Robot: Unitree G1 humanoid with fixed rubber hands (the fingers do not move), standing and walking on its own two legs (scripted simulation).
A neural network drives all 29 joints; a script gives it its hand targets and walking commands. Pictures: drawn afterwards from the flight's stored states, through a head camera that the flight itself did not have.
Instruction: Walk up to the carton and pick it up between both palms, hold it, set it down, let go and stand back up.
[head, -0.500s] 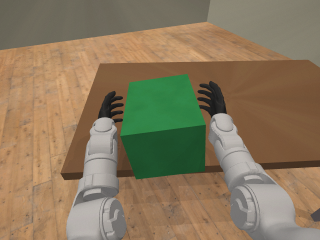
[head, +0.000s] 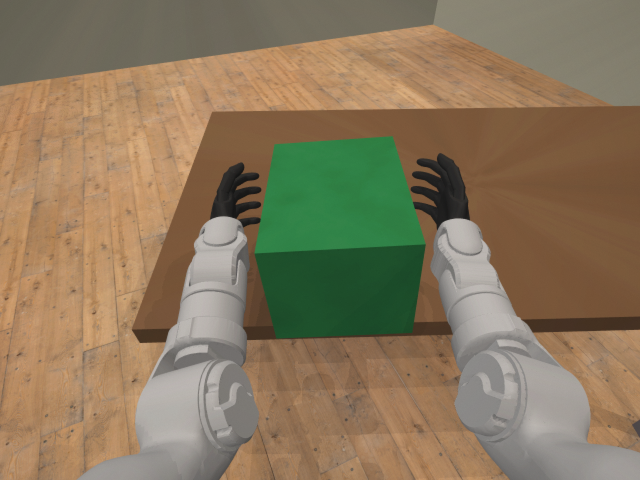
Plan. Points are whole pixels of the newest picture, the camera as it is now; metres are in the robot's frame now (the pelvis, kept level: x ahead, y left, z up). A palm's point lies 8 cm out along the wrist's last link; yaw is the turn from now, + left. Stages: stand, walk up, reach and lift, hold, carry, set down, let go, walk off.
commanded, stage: set down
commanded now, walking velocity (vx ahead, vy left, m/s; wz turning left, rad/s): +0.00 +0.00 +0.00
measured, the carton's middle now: (338, 231) +0.48 +0.03 +0.07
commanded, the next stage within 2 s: none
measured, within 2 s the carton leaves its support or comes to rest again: rests again in 0.66 s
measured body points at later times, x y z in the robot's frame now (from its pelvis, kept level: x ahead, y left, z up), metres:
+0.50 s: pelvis +0.04 +0.01 +0.00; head +0.06 +0.02 +0.45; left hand +0.46 +0.17 +0.10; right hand +0.48 -0.12 +0.12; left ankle +0.00 +0.12 -0.75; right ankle -0.01 -0.10 -0.75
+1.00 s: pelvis +0.01 +0.00 +0.00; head +0.06 +0.01 +0.45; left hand +0.46 +0.17 +0.10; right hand +0.46 -0.12 +0.11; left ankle +0.00 +0.12 -0.75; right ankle -0.01 -0.10 -0.75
